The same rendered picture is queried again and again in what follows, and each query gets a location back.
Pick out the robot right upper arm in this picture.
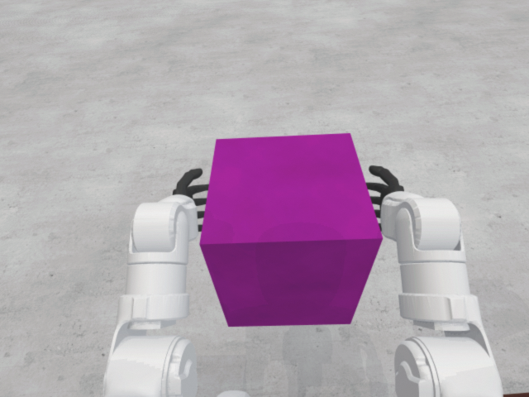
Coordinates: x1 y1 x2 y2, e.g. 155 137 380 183
394 337 502 397

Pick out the robot right hand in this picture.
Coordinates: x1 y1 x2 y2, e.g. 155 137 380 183
366 165 404 231

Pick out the robot right forearm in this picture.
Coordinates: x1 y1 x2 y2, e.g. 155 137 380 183
380 191 503 397

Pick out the robot left forearm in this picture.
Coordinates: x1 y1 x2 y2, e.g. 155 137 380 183
103 194 198 397

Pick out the robot left hand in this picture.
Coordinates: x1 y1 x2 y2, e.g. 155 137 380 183
173 169 209 232

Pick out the robot left upper arm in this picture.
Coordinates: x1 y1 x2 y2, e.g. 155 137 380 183
104 335 198 397

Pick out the carton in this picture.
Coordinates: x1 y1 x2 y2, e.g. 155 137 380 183
199 133 383 327

